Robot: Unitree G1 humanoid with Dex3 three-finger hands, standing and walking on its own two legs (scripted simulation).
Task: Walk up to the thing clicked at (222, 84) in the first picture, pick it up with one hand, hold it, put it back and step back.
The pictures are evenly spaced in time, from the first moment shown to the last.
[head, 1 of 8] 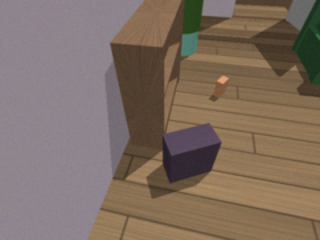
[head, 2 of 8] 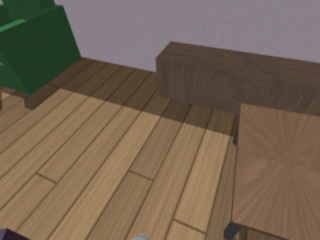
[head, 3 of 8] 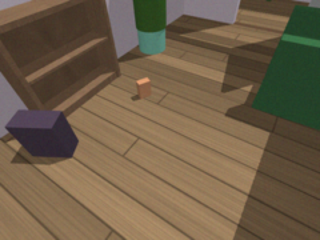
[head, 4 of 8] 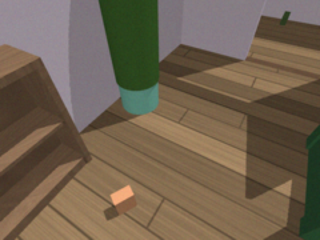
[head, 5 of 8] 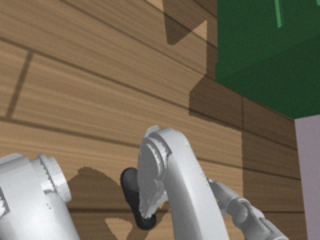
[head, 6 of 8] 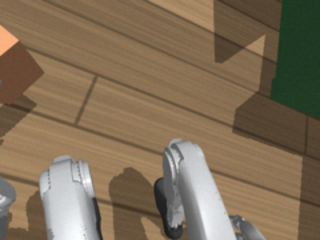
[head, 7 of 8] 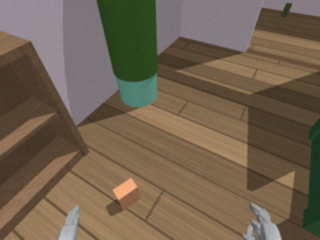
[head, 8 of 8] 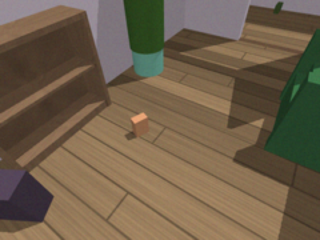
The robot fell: no
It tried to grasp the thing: yes
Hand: left
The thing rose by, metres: 0.66
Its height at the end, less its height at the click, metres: +0.00
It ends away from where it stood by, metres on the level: 0.03
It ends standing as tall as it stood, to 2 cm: yes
